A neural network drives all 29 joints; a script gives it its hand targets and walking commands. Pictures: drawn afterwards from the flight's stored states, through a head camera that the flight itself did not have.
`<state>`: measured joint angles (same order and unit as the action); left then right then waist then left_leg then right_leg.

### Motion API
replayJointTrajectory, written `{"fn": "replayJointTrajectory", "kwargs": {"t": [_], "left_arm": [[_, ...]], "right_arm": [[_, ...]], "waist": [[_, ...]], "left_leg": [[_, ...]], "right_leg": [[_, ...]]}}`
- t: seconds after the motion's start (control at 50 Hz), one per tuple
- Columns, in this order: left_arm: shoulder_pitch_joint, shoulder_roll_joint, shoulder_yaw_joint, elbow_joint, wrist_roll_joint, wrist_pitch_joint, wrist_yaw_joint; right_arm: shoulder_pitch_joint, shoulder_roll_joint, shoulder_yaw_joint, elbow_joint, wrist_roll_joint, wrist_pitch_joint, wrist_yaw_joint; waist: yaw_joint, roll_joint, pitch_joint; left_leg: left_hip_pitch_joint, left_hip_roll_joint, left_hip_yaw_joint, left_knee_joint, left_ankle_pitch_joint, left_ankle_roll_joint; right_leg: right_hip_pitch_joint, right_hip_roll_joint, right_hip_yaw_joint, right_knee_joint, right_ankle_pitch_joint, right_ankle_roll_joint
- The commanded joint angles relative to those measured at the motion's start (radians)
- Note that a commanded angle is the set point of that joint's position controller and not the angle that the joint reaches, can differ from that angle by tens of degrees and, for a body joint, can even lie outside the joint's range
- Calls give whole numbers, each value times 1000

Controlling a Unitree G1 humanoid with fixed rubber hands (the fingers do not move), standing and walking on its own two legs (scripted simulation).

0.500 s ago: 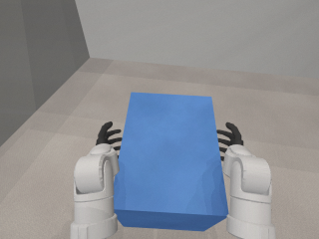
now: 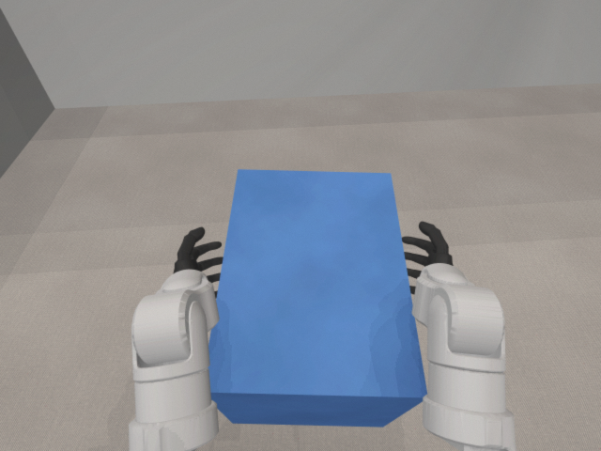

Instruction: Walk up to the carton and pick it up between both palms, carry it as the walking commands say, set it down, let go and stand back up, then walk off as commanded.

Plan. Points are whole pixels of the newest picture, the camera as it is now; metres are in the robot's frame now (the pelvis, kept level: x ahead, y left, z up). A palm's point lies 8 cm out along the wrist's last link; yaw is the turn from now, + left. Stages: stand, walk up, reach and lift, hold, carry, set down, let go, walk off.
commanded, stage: carry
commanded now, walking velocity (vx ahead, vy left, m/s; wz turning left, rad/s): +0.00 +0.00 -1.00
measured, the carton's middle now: (311, 299) +0.34 +0.00 +0.02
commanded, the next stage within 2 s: none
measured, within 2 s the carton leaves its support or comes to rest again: neither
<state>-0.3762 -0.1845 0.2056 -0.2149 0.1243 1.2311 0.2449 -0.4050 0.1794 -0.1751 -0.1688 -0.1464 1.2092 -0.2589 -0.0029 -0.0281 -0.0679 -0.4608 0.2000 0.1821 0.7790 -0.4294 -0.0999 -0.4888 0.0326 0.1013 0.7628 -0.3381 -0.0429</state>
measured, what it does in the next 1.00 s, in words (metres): steps on the spot, turning right: left foot, then right foot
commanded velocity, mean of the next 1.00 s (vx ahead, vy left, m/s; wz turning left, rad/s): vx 0.00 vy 0.00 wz -0.48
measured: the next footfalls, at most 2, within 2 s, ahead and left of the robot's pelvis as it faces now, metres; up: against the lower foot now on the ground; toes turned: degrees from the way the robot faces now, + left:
left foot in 0.26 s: +0.00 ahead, +0.09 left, +0.00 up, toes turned +0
right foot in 0.64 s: +0.05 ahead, -0.21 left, +0.00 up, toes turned -30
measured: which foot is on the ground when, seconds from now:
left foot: up 0.00-0.24, down 0.26-0.62, up 0.64-0.90, down 0.92-1.00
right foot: down 0.00-0.26, up 0.28-0.62, down 0.64-1.00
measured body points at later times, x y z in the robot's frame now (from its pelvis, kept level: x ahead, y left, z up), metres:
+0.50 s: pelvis +0.01 -0.01 +0.02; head +0.05 +0.02 +0.47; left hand +0.37 +0.03 +0.13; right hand +0.27 -0.26 +0.15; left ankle -0.04 +0.09 -0.71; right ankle -0.01 -0.17 -0.64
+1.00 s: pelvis +0.02 -0.06 +0.01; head +0.07 -0.08 +0.46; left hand +0.38 -0.10 +0.10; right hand +0.23 -0.36 +0.10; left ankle +0.06 +0.00 -0.71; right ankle +0.05 -0.18 -0.70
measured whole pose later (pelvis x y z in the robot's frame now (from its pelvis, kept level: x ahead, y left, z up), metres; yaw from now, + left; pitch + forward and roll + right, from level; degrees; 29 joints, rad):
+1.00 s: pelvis +0.02 -0.06 +0.01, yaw -31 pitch +2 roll +0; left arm -0.40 -0.20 0.21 -0.24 0.11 1.15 0.24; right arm -0.39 0.19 -0.19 -0.24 -0.14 1.15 -0.26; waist 0.00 -0.01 0.06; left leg -0.35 0.05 0.23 0.67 -0.35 0.06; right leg -0.51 0.08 0.03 0.72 -0.31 -0.02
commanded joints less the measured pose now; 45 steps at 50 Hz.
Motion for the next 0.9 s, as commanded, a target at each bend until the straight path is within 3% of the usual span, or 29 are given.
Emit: {"fn": "replayJointTrajectory", "kwargs": {"t": [0.0, 0.02, 0.06, 0.08, 0.16, 0.18, 0.2, 0.22, 0.24, 0.3, 0.38, 0.4, 0.44, 0.46, 0.48, 0.5, 0.52, 0.54, 0.56, 0.58, 0.6, 0.64, 0.66, 0.68, 0.76, 0.8, 0.82, 0.84, 0.88], "left_arm": [[-303, -1002, -633, -157, -403, -32, -283], [-634, -1015, -674, -215, -433, -71, -280], [-1001, -1005, -657, -173, -455, -120, -262], [-857, -987, -644, -177, -430, -125, -259], [-724, -960, -688, -222, -430, -137, -239], [-713, -939, -712, -219, -431, -134, -231], [-719, -931, -747, -300, -440, -132, -220], [-794, -898, -759, -340, -459, -135, -211], [-797, -869, -752, -294, -432, -133, -193], [-711, -880, -769, -254, -439, -88, -204], [-589, -896, -773, -201, -429, -43, -207], [-565, -890, -786, -214, -422, -30, -203], [-742, -842, -783, -191, -427, -26, -181], [-416, -863, -738, -89, -380, 13, -183], [-639, -850, -742, -133, -404, 5, -188], [-421, -844, -706, -35, -365, 13, -187], [-648, -835, -732, -88, -385, -1, -184], [-474, -878, -698, -6, -361, 13, -194], [-543, -850, -692, 18, -352, 1, -196], [-497, -890, -702, -5, -363, -8, -204], [-653, -841, -667, 19, -366, -32, -207], [-383, -908, -667, -29, -358, -16, -226], [-608, -860, -641, -16, -366, -43, -229], [-416, -899, -651, -36, -342, -27, -233], [-522, -1030, -698, -126, -388, -101, -252], [-753, -1013, -695, -89, -398, -126, -245], [-593, -1045, -715, -166, -413, -124, -243], [-314, -1053, -738, -247, -414, -105, -258], [-822, -1001, -738, -215, -428, -134, -243]], "right_arm": [[-242, 1113, 691, -123, 423, -25, 257], [-561, 1134, 711, -153, 466, -59, 269], [-982, 1094, 720, -195, 502, -118, 245], [-874, 1080, 733, -230, 506, -120, 242], [-719, 1027, 683, -257, 484, -135, 225], [-594, 1006, 645, -200, 454, -140, 224], [-499, 992, 618, -182, 443, -135, 232], [-512, 950, 588, -177, 430, -143, 227], [-543, 914, 600, -169, 430, -141, 230], [-450, 896, 595, -160, 390, -103, 225], [-384, 861, 587, -206, 382, -81, 227], [-328, 849, 565, -198, 379, -71, 235], [-418, 798, 519, -101, 356, -60, 230], [-192, 801, 536, -94, 347, -24, 236], [-362, 834, 533, -64, 357, -27, 235], [-296, 796, 546, -95, 360, -25, 242], [-415, 815, 535, -42, 349, -30, 237], [-396, 806, 546, -96, 371, -25, 246], [-483, 776, 540, -75, 359, -34, 243], [-430, 829, 568, -110, 349, -40, 248], [-639, 834, 606, -68, 380, -51, 245], [-297, 907, 599, -22, 369, -28, 258], [-516, 887, 604, 4, 374, -50, 250], [-355, 919, 610, -18, 377, -37, 265], [-620, 1037, 716, -276, 497, -111, 276], [-871, 1005, 716, -271, 511, -138, 264], [-677, 1029, 712, -306, 500, -132, 263], [-326, 1041, 700, -338, 471, -108, 267], [-840, 982, 701, -311, 490, -141, 262]], "waist": [[18, -175, -371], [11, -167, -397], [16, -181, -466], [19, -251, -518], [20, -169, -603], [-14, -41, -638], [-17, 273, -613], [4, 436, -610], [15, 327, -571], [7, 157, -417], [-4, 246, -337], [-4, 343, -309], [-12, 375, -283], [-7, 351, -275], [1, 355, -323], [11, 373, -345], [20, 353, -375], [50, 283, -405], [71, 186, -415], [35, -105, -467], [24, -328, -464], [24, -120, -378], [21, -172, -385], [32, -157, -332], [30, -244, -556], [7, -180, -612], [1, -186, -636], [-20, -142, -605], [-23, 113, -546]], "left_leg": [[-202, -154, -140, 305, -133, -22], [-107, -141, -153, 307, -77, -9], [-28, -189, -111, 129, -71, 4], [7, -207, -96, 82, -60, 7], [379, -192, -78, -273, 2, 28], [630, -66, -144, -421, 166, 82], [840, 171, -266, -370, 579, 137], [886, 357, -311, -224, 1111, 190], [916, 345, -208, -156, 1382, 190], [788, 263, -38, -203, 1032, 166], [775, 229, 46, -146, 1080, 148], [730, 215, 84, -149, 1032, 134], [694, 214, 101, -144, 1013, 116], [695, 203, 144, -87, 1055, 105], [633, 199, 183, -43, 1070, 81], [643, 176, 168, 62, 1167, 60], [582, 152, 177, 149, 1156, 34], [524, 126, 167, 305, 1113, 15], [303, 80, 126, 421, 630, -21], [16, -47, 89, 564, -112, -46], [-121, -117, -7, 583, -363, -38], [-124, -115, -79, 470, -351, 9], [-34, -113, -79, 388, -320, 19], [-3, -157, -46, 289, -314, 30], [139, -189, -66, -7, -180, 29], [308, -196, -76, -151, -59, 73], [379, -175, -53, -243, 15, 69], [482, -129, -89, -330, 102, 92], [665, 84, -241, -387, 269, 164]], "right_leg": [[434, -165, 410, -297, 571, -18], [322, -127, 365, -299, 486, -22], [418, -85, 327, -257, 744, 9], [456, -94, 332, -246, 860, 6], [299, -33, 300, -256, 683, 57], [123, 13, 206, -130, 474, 91], [-173, 97, 25, 57, 9, 84], [-371, 81, -74, 338, -273, 62], [-398, 5, -85, 412, -246, 49], [-403, -48, -170, 383, -105, 96], [-375, -13, -241, 335, -54, 88], [-349, -15, -252, 289, -33, 87], [-313, -23, -276, 202, -29, 90], [-265, 10, -308, 157, -5, 76], [-167, 15, -318, 102, 3, 68], [-88, 63, -328, 26, 28, 51], [12, 85, -315, -83, 53, 49], [154, 109, -274, -269, 251, 42], [330, -6, -45, -303, 531, -24], [580, -220, 247, -183, 1287, -109], [604, -281, 369, -128, 1501, -123], [482, -268, 317, -229, 1094, -94], [380, -236, 257, -300, 804, -52], [310, -227, 263, -349, 535, -72], [422, -173, 222, -290, 746, -70], [335, -161, 214, -295, 612, -37], [314, -135, 169, -279, 534, -15], [227, -102, 102, -259, 467, 28], [-37, 17, -54, -165, 240, 113]]}}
